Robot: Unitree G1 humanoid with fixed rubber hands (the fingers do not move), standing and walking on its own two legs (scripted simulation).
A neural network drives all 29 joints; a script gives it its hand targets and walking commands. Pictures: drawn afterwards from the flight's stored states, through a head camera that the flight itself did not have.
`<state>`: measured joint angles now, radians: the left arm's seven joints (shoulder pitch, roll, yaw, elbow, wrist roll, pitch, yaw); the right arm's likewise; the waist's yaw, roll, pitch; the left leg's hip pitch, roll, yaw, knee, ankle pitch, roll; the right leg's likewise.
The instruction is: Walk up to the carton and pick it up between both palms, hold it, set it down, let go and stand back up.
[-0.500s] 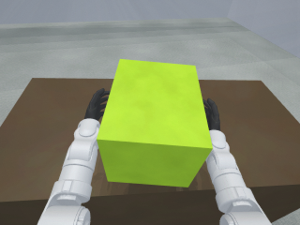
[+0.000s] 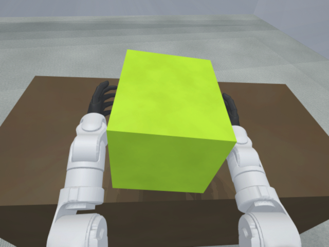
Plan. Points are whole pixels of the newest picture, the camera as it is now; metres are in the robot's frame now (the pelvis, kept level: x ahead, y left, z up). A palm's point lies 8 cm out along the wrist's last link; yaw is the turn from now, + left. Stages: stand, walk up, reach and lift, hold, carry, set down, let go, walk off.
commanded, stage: reach and lift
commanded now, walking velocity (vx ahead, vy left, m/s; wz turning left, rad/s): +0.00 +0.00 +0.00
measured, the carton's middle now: (164, 119) +0.41 +0.01 +0.10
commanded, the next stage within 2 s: hold in 0.62 s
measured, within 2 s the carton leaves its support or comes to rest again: neither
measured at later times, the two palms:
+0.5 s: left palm (92, 112) +0.37 +0.18 +0.15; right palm (227, 122) +0.38 -0.15 +0.14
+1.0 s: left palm (85, 110) +0.35 +0.18 +0.18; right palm (229, 117) +0.36 -0.14 +0.16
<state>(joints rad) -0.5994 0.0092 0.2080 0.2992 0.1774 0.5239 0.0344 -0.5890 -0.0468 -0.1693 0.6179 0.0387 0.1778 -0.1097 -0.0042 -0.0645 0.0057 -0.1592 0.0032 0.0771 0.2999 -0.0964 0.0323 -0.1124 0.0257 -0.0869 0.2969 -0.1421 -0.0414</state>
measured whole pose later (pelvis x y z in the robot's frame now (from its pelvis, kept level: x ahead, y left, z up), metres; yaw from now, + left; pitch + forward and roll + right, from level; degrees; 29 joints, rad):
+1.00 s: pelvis +0.00 +0.00 +0.00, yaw +1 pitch -7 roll -1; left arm -0.53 -0.01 0.25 0.04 0.25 0.73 -0.03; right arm -0.58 -0.06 -0.07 0.49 0.14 0.32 -0.14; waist -0.04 -0.06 0.03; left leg -0.06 0.00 0.06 0.31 -0.12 0.03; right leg 0.00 0.02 -0.10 0.28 -0.16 -0.03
